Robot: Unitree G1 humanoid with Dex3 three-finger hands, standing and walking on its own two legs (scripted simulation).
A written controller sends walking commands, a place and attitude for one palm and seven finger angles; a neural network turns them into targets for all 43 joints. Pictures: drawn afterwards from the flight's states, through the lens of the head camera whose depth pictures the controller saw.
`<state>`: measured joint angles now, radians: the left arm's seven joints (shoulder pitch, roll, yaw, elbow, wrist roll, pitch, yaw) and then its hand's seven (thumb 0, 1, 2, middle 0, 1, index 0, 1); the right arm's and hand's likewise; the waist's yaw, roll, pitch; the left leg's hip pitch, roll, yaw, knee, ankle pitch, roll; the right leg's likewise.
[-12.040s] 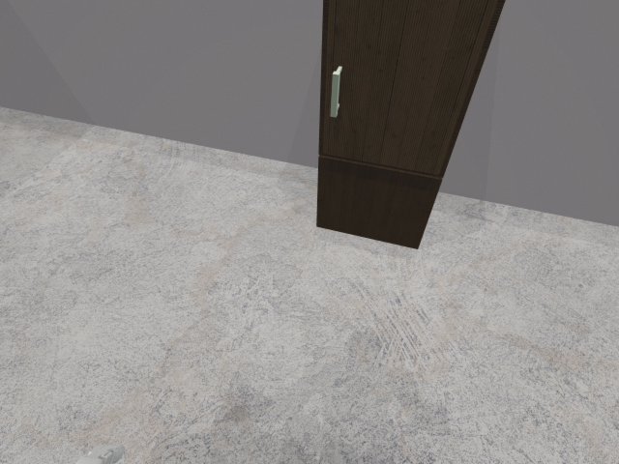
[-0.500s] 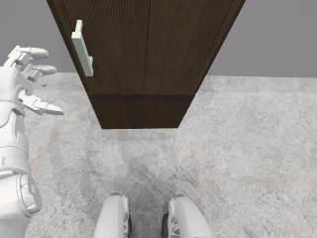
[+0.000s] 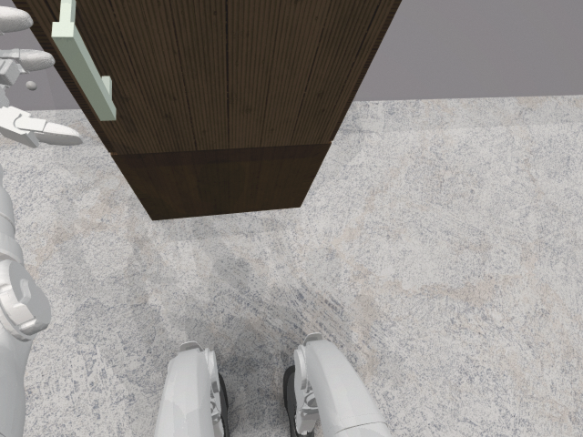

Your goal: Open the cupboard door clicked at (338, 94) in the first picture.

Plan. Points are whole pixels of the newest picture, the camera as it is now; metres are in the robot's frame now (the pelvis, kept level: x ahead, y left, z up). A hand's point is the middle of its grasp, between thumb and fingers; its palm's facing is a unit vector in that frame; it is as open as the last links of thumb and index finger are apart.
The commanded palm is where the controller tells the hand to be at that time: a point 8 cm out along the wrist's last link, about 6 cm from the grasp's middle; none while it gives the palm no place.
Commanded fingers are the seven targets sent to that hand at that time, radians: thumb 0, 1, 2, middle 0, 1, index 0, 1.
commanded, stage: move the hooked fingers beside the handle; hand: left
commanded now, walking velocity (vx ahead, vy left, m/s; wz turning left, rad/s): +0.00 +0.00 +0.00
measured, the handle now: (89, 64) +0.57 +0.20 +0.05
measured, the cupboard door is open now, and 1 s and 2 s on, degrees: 0 0 0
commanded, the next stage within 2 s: slide the fingers in behind the handle in 0.70 s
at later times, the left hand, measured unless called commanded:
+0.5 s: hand (27, 98) +0.51 +0.26 +0.06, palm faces +0.06 -1.00 -0.02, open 14.0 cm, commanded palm +0.50 +0.29 +0.05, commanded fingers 0.00 -0.50 0.30 -0.30 -1.20 -0.30 -1.20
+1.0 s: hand (36, 97) +0.52 +0.25 +0.05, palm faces +0.05 -1.00 -0.01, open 14.0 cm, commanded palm +0.50 +0.27 +0.05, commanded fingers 0.00 -0.50 0.30 -0.30 -1.20 -0.30 -1.20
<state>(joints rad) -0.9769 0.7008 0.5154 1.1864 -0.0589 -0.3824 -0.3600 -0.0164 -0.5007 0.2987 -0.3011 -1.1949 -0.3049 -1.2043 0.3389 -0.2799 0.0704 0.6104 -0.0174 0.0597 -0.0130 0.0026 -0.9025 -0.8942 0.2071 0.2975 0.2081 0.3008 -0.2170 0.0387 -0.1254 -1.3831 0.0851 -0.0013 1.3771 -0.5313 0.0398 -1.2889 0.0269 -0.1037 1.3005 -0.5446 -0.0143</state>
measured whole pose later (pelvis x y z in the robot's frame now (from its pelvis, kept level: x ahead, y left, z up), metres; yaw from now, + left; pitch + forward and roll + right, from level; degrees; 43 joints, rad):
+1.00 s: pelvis +0.00 +0.00 +0.00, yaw +0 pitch +30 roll -6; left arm -0.93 0.63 0.48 1.14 -0.09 -0.40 -0.34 -0.02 -0.50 0.30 -0.30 -1.20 -0.30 -1.20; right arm 0.33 -0.27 0.06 0.63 -0.02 0.08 -0.01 0.00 -0.90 -0.89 0.21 0.30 0.21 0.30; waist -0.19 0.03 -0.13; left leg -1.36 0.08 -0.01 1.36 -0.53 0.04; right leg -1.26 0.02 -0.11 1.28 -0.54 -0.01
